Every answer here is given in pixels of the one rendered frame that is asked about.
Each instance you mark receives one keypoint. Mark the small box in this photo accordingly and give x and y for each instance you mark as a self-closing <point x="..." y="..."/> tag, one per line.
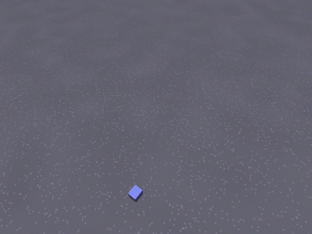
<point x="135" y="193"/>

